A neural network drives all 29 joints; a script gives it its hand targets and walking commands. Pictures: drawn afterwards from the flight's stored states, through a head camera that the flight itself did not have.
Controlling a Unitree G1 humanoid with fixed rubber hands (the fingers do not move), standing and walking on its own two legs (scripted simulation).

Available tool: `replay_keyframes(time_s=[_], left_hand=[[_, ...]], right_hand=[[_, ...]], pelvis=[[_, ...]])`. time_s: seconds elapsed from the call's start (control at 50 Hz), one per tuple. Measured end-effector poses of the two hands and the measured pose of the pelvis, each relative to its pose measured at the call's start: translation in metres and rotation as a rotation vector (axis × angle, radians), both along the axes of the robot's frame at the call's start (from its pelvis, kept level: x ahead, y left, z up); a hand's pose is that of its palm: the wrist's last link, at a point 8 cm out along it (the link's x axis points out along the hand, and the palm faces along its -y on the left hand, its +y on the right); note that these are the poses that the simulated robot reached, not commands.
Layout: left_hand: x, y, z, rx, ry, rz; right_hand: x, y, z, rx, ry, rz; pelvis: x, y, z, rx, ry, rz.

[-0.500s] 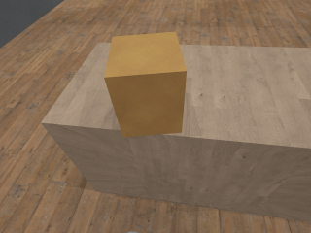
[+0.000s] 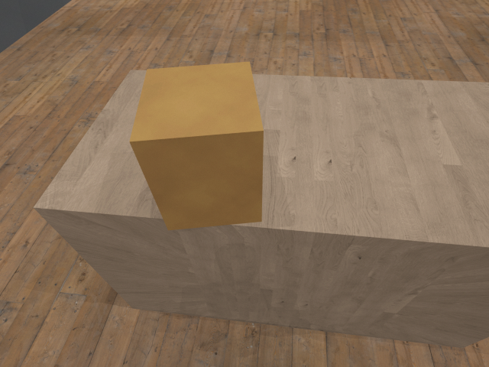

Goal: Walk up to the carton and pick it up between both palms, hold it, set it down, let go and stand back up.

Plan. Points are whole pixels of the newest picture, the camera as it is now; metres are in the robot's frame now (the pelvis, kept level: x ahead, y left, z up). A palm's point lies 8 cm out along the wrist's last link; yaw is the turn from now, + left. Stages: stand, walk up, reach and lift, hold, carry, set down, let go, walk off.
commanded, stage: walk up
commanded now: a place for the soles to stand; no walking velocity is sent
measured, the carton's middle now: (207, 149) +0.51 +0.11 +0.06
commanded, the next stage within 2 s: none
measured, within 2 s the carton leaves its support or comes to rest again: neither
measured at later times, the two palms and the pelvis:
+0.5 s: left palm out of the picture +0.08 +0.48 -0.13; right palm out of the picture +0.07 -0.15 -0.09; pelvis +0.04 +0.16 -0.01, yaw +1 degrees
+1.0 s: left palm out of the picture +0.09 +0.52 -0.12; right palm out of the picture +0.05 -0.12 -0.09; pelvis +0.04 +0.20 -0.01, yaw -4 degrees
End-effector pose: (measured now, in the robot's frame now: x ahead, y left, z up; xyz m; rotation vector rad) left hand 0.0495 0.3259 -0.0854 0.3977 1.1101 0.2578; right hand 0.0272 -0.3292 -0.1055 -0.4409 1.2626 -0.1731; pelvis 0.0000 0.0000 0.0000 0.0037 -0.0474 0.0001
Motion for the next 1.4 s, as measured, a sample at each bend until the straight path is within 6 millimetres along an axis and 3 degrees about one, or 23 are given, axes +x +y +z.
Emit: replay_keyframes(time_s=[0.14, 0.28, 0.36, 0.42, 0.5, 0.64, 0.82, 0.94, 1.04, 1.2, 1.32, 1.4], left_hand=[[0.001, 0.031, 0.003, 0.029, -0.032, 0.014], [0.002, 0.083, 0.012, 0.048, -0.021, 0.024], [0.007, 0.115, -0.003, 0.000, 0.000, 0.023], [0.013, 0.140, -0.029, -0.044, 0.013, 0.029], [0.028, 0.155, -0.048, -0.112, 0.025, 0.030], [0.032, 0.180, -0.054, -0.161, 0.066, 0.046], [0.032, 0.198, -0.047, -0.139, 0.136, 0.033], [0.036, 0.201, -0.034, -0.075, 0.145, -0.018], [0.037, 0.184, -0.031, -0.064, 0.114, -0.035], [0.038, 0.125, -0.031, -0.110, 0.086, -0.078], [0.032, 0.076, -0.029, -0.064, 0.062, -0.108], [0.017, 0.057, -0.017, -0.026, 0.084, -0.092]], right_hand=[[0.002, 0.029, 0.000, 0.015, 0.007, 0.013], [0.013, 0.083, -0.006, 0.054, 0.010, 0.016], [0.027, 0.116, -0.001, 0.036, -0.013, 0.022], [0.039, 0.142, 0.000, -0.005, -0.045, 0.031], [0.045, 0.176, 0.016, -0.036, -0.086, 0.006], [0.066, 0.202, 0.047, -0.109, -0.105, 0.021], [0.066, 0.218, 0.046, -0.112, -0.123, -0.022], [0.040, 0.218, 0.023, -0.061, -0.139, -0.084], [0.018, 0.200, 0.015, -0.060, -0.153, -0.107], [0.001, 0.141, 0.024, -0.094, -0.200, -0.120], [-0.012, 0.083, -0.001, -0.064, -0.178, -0.107], [-0.019, 0.064, -0.010, -0.014, -0.133, -0.132]], pelvis=[[-0.001, 0.028, 0.000, -0.008, -0.005, 0.000], [0.007, 0.077, 0.002, -0.014, 0.008, 0.016], [0.016, 0.112, -0.002, -0.046, 0.014, 0.023], [0.024, 0.140, -0.015, -0.068, -0.003, 0.027], [0.036, 0.164, -0.012, -0.063, -0.022, 0.020], [0.051, 0.196, -0.001, -0.110, -0.032, 0.033], [0.057, 0.212, 0.003, -0.085, -0.011, -0.001], [0.045, 0.209, -0.003, -0.027, -0.012, -0.058], [0.032, 0.191, -0.006, -0.012, -0.030, -0.081], [0.019, 0.137, -0.004, -0.009, -0.026, -0.119], [0.009, 0.084, -0.018, 0.030, -0.041, -0.134], [0.009, 0.061, -0.014, 0.033, -0.037, -0.136]])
